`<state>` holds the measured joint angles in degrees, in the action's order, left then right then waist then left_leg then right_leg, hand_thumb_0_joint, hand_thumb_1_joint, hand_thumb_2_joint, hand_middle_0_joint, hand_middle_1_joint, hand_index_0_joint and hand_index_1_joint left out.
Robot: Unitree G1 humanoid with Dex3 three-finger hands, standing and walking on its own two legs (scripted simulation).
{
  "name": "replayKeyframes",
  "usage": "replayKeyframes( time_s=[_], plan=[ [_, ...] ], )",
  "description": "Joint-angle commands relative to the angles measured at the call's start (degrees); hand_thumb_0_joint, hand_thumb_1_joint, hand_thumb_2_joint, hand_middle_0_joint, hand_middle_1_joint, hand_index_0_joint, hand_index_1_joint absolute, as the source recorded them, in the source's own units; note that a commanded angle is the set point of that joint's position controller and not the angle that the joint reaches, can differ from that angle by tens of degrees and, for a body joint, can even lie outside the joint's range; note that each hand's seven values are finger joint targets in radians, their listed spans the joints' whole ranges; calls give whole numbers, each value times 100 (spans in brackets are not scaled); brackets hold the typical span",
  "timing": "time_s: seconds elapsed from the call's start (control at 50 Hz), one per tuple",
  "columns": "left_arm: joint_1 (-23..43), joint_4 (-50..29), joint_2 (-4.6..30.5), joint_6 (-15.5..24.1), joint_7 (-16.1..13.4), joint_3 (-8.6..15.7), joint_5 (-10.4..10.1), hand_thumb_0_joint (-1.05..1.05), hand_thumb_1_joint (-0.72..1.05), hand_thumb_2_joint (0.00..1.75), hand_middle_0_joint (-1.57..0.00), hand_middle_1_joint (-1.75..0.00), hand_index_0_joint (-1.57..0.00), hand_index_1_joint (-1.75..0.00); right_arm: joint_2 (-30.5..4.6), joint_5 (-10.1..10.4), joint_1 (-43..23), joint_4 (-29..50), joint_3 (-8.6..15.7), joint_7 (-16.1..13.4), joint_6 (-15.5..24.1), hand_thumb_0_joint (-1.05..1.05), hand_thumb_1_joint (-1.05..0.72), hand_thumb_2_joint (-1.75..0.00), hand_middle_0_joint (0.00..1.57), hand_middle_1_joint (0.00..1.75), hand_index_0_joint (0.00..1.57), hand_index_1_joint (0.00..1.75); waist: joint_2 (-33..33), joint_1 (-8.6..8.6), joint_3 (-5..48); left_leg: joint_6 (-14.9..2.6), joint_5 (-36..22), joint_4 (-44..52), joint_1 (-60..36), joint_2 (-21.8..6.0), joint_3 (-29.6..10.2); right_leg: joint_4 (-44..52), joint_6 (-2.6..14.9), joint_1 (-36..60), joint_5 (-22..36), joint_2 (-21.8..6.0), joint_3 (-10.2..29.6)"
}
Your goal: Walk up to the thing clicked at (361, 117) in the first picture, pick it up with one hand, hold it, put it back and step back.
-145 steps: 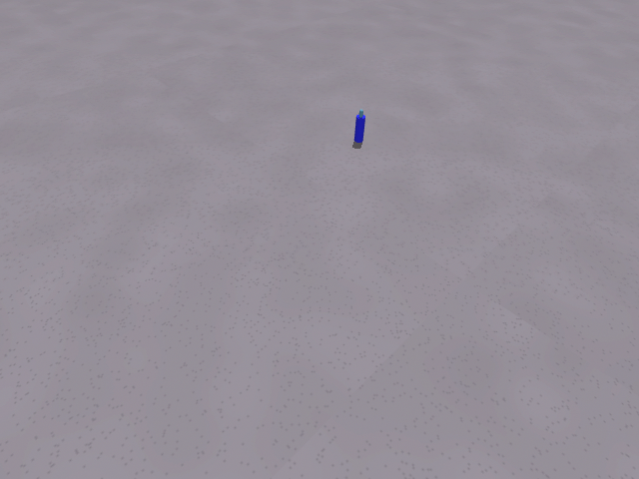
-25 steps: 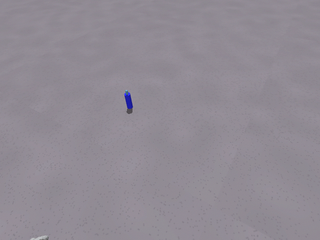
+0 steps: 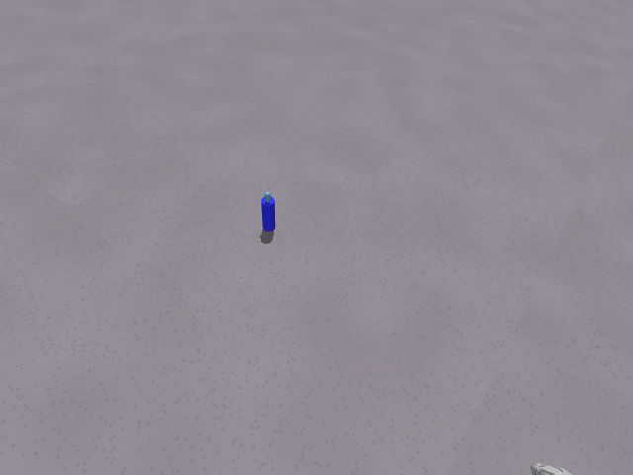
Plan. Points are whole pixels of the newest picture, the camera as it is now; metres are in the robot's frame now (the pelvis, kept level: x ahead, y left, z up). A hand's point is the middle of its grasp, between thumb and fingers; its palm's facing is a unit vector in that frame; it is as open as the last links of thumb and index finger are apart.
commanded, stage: walk up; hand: left
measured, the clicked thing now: (268, 210) +1.19 +0.22 -0.65
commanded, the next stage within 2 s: none
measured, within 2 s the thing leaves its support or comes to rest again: neither
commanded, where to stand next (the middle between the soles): +0.85 +0.02 m, yaw -2 degrees
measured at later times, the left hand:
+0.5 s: hand (185, 340) +0.35 +0.22 -0.11, palm faces -0.07 -0.91 -0.40, open 7.4 cm
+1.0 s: hand (166, 311) +0.42 +0.28 -0.14, palm faces +0.03 -0.93 -0.38, open 7.4 cm
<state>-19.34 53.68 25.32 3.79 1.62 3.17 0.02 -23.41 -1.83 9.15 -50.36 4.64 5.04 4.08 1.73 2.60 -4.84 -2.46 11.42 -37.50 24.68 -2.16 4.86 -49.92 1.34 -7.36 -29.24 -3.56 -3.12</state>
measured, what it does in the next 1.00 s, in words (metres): walks ahead: right foot, then left foot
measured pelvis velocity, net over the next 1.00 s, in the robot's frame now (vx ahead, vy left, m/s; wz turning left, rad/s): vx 0.42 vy -0.01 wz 0.03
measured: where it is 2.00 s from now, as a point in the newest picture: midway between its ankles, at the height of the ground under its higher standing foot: (308, 327)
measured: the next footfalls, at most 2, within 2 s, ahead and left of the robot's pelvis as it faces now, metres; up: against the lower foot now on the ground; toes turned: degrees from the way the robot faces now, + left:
right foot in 0.42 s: +0.36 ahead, -0.14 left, +0.00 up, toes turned -7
left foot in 0.96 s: +0.56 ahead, +0.12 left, +0.00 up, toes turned +5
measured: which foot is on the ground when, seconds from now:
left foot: down 0.00-0.46, up 0.48-0.94, down 0.96-1.00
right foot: up 0.00-0.40, down 0.42-1.00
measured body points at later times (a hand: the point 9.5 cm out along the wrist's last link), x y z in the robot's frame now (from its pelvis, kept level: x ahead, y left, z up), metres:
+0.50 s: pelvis +0.23 -0.04 +0.00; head +0.25 -0.07 +0.45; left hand +0.35 +0.27 -0.08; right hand +0.25 -0.36 -0.13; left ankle +0.11 +0.10 -0.68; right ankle +0.32 -0.14 -0.72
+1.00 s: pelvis +0.42 -0.01 +0.00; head +0.44 +0.02 +0.45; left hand +0.42 +0.33 -0.12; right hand +0.53 -0.32 -0.09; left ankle +0.52 +0.12 -0.72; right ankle +0.32 -0.14 -0.71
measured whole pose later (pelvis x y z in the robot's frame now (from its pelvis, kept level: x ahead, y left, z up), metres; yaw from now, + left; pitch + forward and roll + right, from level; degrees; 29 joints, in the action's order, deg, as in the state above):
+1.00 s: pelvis +0.42 -0.01 +0.00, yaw +2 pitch -3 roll -1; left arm -21.1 51.6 25.3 4.2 1.6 3.7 0.6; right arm -23.0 -2.0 12.8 -51.4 4.2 4.8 2.4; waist 1.6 2.5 -5.5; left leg -1.3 7.9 -33.4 22.5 -2.6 2.6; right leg -35.0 0.3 -3.6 -26.3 -3.9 -7.5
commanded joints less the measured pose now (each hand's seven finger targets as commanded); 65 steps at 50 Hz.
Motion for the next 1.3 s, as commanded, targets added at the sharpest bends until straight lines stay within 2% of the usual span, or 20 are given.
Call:
replayKeyframes(
  time_s=[0.0,0.06,0.18,0.34,0.4,0.42,0.44,0.46,0.48,0.54,0.58,0.74,0.86,0.94,0.96,0.98,1.0,1.02,1.08,1.28],
  plan=[
    [129,-509,1335,206,-89,149,-49,0,90,90,-20,-30,-20,-30,-1727,274,1025,242,494,-265,104,0,-90,-90,20,30,20,30,-728,-682,850,-974,-131,2060,-2937,-1819,-2943,-1999,200,-2942,645,62,989],
    [-113,-358,1070,144,-4,163,-150,0,90,90,-20,-30,-20,-30,-1359,291,794,275,270,-302,206,0,-90,-90,20,30,20,30,-753,-332,405,-540,-2089,2065,-1965,-1296,-1420,-1342,74,-2285,1225,-129,887],
    [355,-586,887,9,168,169,-35,0,90,90,-20,-30,-20,-30,-1353,205,620,477,275,-306,309,0,-90,-90,20,30,20,30,-891,-248,-51,-888,-1608,2566,-1747,-1215,-739,-170,-138,-2593,1855,-274,440],
    [989,-647,784,72,237,268,29,0,90,90,-20,-30,-20,-30,-1409,157,811,535,312,-296,168,0,-90,-90,20,30,20,30,-781,-389,250,-767,-1187,1898,-1825,-1122,-543,1654,63,-1273,2375,-76,12],
    [-8,-346,1117,178,112,435,62,0,90,90,-20,-30,-20,-30,-1177,143,936,636,215,-316,122,0,-90,-90,20,30,20,30,128,137,982,-476,-1492,-259,-1409,-655,-142,2286,280,584,1912,104,-1],
    [-548,-272,1480,223,37,581,107,0,90,90,-20,-30,-20,-30,-856,150,1310,654,89,-294,131,0,-90,-90,20,30,20,30,1089,306,1413,-300,-444,-1649,-557,-194,104,2565,409,1484,1197,-670,1130],
    [-664,-402,1834,251,-20,635,107,0,90,90,-20,-30,-20,-30,-712,167,1547,683,14,-278,107,0,-90,-90,20,30,20,30,1594,266,1400,-79,1812,-2615,774,425,-140,3030,928,2169,1185,-2009,3410],
    [-421,-374,1866,212,-37,621,-23,0,90,90,-20,-30,-20,-30,-1325,165,1342,523,153,-362,36,0,-90,-90,20,30,20,30,1073,315,1177,-74,1910,-3103,1100,201,-535,3311,1365,1843,961,-2325,4127],
    [-259,-487,1694,199,-51,580,-66,0,90,90,-20,-30,-20,-30,-1439,155,1083,454,184,-382,26,0,-90,-90,20,30,20,30,726,288,793,-50,1671,-3312,1103,54,-779,3500,1432,1234,966,-2172,3814],
    [348,-592,1264,258,-93,391,-79,0,90,90,-20,-30,-20,-30,-1128,267,1224,224,126,-304,-56,0,-90,-90,20,30,20,30,522,-205,164,-20,671,-2700,496,-124,-1129,3602,541,-87,1922,-1165,1648],
    [427,-606,1186,292,-73,365,-45,0,90,90,-20,-30,-20,-30,-1057,193,1354,117,142,-236,-141,0,-90,-90,20,30,20,30,636,-310,67,46,293,-2395,215,-56,-1032,3756,498,-549,1962,-891,1077],
    [186,-725,1294,337,-69,483,71,0,90,90,-20,-30,-20,-30,-1079,55,441,318,239,-59,-201,0,-90,-90,20,30,20,30,400,-57,-250,374,-342,-861,993,-255,-970,4192,727,-137,677,-1129,805],
    [-112,-694,1319,274,-54,474,49,0,90,90,-20,-30,-20,-30,-950,17,-170,507,168,-2,-77,0,-90,-90,20,30,20,30,420,99,-52,133,-194,379,348,-335,-419,3326,888,311,2582,-1189,468],
    [78,-797,1242,213,-81,369,36,0,90,90,-20,-30,-20,-30,-1265,-4,1079,135,330,-88,16,0,-90,-90,20,30,20,30,-407,-632,657,-200,-163,958,-1907,-28,-283,1362,649,-400,3307,-850,107],
    [-211,-825,881,189,-81,218,-23,0,90,90,-20,-30,-20,-30,-1634,-86,1731,11,473,-172,54,0,-90,-90,20,30,20,30,-1459,-863,1177,-486,711,1324,-2919,-526,-1111,-283,408,-1149,2790,-347,-262],
    [-497,-854,416,167,-45,116,-47,0,90,90,-20,-30,-20,-30,-1996,-64,1750,182,558,-253,66,0,-90,-90,20,30,20,30,-2413,-726,1217,-793,1138,1665,-3686,-1736,-3445,-1340,80,-2706,-169,533,-17],
    [-529,-717,1052,102,-132,249,-44,0,90,90,-20,-30,-20,-30,-2106,136,1550,301,558,-263,58,0,-90,-90,20,30,20,30,-1602,-727,1242,-1352,1542,2172,-3469,-2259,-4387,-1767,194,-2931,-344,431,342],
    [-244,-656,1290,86,-146,249,-2,0,90,90,-20,-30,-20,-30,-1954,221,1426,307,554,-265,26,0,-90,-90,20,30,20,30,-1217,-723,841,-1445,1199,2164,-3011,-2213,-4091,-2007,210,-2989,-109,175,589],
    [-411,-453,1057,71,-56,205,-83,0,90,90,-20,-30,-20,-30,-1344,235,856,455,254,-349,82,0,-90,-90,20,30,20,30,-785,-330,161,-627,-830,2083,-1732,-1297,-1690,-1300,143,-2277,904,-57,973],
    [369,-655,868,24,157,257,57,0,90,90,-20,-30,-20,-30,-1462,132,802,651,315,-291,144,0,-90,-90,20,30,20,30,-945,-467,-332,-1066,685,2625,-1272,-1218,-1024,742,-180,-2248,1759,-320,294]
  ],
)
